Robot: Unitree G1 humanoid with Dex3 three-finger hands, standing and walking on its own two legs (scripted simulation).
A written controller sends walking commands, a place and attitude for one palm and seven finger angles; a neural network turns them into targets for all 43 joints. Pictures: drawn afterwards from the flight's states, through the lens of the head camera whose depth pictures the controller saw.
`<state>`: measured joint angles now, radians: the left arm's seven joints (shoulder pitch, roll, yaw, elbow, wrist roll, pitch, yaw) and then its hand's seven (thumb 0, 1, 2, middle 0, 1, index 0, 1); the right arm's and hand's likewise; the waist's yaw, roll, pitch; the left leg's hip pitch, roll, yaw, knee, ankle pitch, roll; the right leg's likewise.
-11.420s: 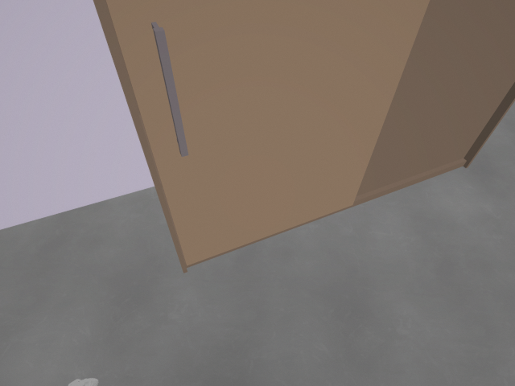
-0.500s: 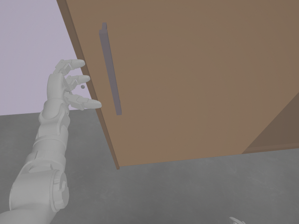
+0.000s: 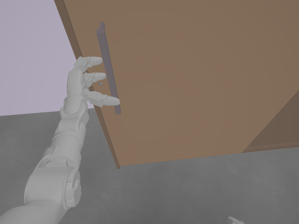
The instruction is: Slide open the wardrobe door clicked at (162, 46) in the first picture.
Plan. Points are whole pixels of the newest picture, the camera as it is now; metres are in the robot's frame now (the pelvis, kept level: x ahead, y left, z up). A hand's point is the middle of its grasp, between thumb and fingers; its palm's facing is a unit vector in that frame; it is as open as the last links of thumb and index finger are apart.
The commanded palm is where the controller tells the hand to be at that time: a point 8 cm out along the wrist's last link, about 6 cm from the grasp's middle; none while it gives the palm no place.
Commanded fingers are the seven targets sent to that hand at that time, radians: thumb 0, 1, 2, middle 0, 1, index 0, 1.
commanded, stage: feel for the door with the fingertips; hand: left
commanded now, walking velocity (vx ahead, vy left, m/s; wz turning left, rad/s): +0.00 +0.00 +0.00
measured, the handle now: (111, 76) +0.53 +0.12 +0.09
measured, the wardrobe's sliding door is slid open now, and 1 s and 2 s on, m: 0.00 0.00 0.00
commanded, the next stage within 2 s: slide the fingers in behind the handle in 0.62 s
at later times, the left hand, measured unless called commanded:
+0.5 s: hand (95, 78) +0.47 +0.16 +0.13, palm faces +0.11 -0.99 +0.00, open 14.0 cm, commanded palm +0.44 +0.20 +0.13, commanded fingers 0.00 -0.50 0.30 -0.30 -1.20 -0.30 -1.20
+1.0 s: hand (92, 80) +0.47 +0.16 +0.13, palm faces +0.11 -0.99 +0.01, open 13.9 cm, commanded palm +0.43 +0.20 +0.13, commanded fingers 0.00 -0.50 0.30 -0.30 -1.20 -0.30 -1.20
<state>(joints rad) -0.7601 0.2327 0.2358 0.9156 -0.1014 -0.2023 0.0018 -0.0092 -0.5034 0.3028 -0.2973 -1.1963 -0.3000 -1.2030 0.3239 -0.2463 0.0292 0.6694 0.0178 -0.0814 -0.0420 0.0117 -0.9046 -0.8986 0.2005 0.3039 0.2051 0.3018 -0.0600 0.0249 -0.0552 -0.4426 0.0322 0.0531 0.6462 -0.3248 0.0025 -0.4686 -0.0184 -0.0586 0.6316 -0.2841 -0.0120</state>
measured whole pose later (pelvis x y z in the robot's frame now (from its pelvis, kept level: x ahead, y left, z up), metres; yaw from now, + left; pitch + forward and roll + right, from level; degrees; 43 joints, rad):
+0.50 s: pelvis +0.00 -0.01 +0.00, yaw +0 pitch +9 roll +0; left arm -0.83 0.32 0.30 1.04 -0.11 -0.25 -0.06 -0.01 -0.50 0.30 -0.30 -1.20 -0.30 -1.20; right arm 0.37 -0.27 0.01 0.69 0.02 -0.05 -0.05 0.01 -0.91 -0.90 0.20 0.30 0.20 0.30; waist -0.08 0.03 -0.06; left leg -0.47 0.05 0.05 0.64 -0.32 -0.01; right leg -0.49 0.00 -0.06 0.63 -0.28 -0.02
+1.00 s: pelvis +0.01 +0.00 +0.00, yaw -1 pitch +9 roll -1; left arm -0.75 0.29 0.30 0.95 -0.11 -0.24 -0.04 -0.01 -0.50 0.30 -0.30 -1.20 -0.30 -1.21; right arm 0.39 -0.25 0.02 0.67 0.01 -0.03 -0.03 0.01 -0.90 -0.90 0.20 0.30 0.21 0.30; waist -0.08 0.03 -0.08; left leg -0.47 0.04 0.06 0.66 -0.34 0.01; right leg -0.49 -0.01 -0.04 0.63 -0.29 -0.01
